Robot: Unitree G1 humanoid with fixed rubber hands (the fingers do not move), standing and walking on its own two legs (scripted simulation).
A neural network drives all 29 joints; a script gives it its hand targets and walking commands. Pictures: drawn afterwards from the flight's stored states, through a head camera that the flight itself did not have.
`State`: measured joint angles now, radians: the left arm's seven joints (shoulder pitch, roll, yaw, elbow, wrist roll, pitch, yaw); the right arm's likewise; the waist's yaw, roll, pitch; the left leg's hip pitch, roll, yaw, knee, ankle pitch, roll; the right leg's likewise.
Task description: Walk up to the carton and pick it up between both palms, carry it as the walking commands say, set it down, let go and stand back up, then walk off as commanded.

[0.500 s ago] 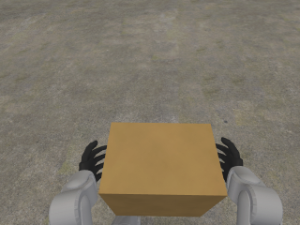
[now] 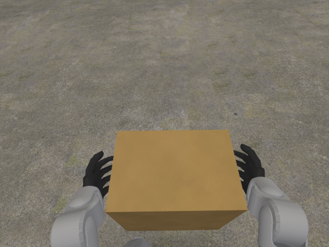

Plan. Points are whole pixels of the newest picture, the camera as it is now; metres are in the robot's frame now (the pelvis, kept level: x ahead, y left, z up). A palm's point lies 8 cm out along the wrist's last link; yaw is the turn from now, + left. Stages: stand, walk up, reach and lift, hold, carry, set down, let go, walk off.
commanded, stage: carry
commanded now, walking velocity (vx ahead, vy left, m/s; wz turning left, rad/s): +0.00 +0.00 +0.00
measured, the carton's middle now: (172, 185) +0.25 -0.01 +0.02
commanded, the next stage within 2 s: none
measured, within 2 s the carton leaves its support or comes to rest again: neither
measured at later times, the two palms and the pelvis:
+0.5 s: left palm out of the picture +0.09 +0.16 +0.08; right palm (276, 243) +0.11 -0.17 +0.09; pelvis -0.12 -0.01 +0.01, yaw +3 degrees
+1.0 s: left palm out of the picture -0.01 +0.15 +0.10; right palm out of the picture -0.01 -0.18 +0.11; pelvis -0.22 -0.02 +0.00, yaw +2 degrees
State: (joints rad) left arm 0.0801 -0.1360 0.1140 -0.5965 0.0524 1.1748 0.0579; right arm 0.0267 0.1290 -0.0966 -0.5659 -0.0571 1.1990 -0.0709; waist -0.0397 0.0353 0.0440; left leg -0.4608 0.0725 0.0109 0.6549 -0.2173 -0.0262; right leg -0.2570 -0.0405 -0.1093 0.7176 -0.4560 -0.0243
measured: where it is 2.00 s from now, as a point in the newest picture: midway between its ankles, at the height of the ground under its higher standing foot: outside the picture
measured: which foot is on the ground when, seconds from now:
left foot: up 0.00-0.38, down 0.40-1.00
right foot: down 0.00-0.96, up 0.98-1.00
